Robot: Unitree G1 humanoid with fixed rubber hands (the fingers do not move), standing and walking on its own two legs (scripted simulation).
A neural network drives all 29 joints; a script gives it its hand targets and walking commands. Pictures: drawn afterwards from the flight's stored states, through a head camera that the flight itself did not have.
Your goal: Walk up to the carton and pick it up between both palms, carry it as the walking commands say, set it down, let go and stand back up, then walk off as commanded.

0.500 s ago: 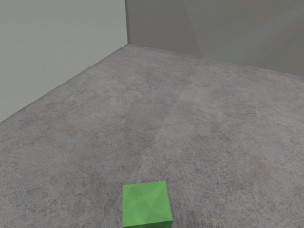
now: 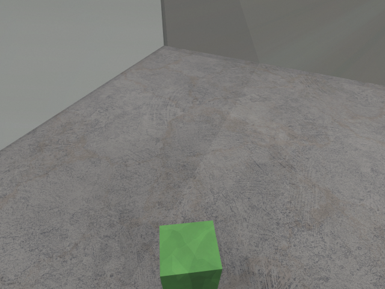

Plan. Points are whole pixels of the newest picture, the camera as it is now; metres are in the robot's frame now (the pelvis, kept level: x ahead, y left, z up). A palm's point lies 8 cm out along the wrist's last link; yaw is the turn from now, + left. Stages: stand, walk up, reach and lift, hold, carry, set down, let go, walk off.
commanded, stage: stand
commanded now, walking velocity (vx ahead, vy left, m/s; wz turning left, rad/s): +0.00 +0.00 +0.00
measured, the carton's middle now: (188, 259) +0.45 +0.03 -0.64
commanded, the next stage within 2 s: walk off in 0.56 s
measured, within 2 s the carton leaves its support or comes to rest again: neither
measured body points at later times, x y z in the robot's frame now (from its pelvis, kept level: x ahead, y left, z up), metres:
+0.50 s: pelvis +0.00 +0.00 +0.00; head -0.02 +0.00 +0.45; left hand +0.06 +0.30 -0.13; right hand +0.08 -0.30 -0.12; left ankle +0.03 +0.07 -0.74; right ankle +0.02 -0.12 -0.74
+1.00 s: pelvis +0.00 +0.00 +0.00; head +0.00 +0.00 +0.45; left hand +0.05 +0.28 -0.15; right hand +0.07 -0.28 -0.14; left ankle +0.03 +0.07 -0.74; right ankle +0.02 -0.12 -0.74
